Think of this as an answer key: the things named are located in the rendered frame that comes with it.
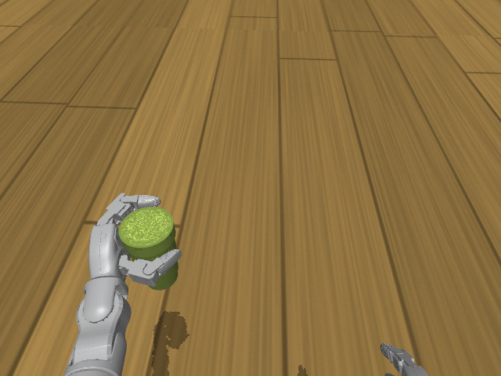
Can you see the cup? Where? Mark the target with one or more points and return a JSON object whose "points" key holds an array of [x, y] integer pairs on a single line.
{"points": [[148, 233]]}

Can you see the left robot arm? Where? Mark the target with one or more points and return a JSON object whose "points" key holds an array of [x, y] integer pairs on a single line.
{"points": [[102, 318]]}

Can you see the right robot hand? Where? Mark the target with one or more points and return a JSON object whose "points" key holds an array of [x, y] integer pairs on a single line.
{"points": [[402, 360]]}

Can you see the left robot hand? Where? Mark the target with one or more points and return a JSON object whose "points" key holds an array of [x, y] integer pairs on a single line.
{"points": [[106, 254]]}

